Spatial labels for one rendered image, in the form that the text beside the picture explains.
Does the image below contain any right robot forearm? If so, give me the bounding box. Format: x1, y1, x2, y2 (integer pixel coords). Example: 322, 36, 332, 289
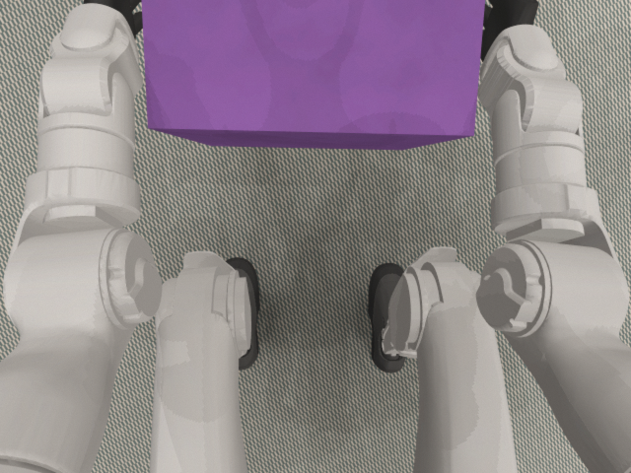
477, 25, 629, 311

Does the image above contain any left robot upper arm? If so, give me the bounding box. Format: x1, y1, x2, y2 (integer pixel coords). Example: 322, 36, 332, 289
0, 228, 163, 473

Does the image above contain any robot right foot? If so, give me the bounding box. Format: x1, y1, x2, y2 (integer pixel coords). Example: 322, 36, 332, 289
368, 263, 405, 372

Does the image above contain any left robot forearm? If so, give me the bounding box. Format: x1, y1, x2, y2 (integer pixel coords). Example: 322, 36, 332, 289
3, 3, 143, 326

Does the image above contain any right robot upper arm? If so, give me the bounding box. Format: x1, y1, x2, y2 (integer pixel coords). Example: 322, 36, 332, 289
476, 239, 631, 473

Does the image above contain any right robot shin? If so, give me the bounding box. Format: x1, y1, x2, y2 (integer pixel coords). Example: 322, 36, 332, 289
382, 246, 481, 359

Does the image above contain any right robot hand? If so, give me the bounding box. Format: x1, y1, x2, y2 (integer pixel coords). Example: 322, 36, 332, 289
480, 0, 538, 62

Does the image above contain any carton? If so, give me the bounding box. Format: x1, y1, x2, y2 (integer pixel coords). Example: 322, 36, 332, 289
141, 0, 485, 150

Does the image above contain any left robot hand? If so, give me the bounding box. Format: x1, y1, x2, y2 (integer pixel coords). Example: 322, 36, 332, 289
84, 0, 143, 39

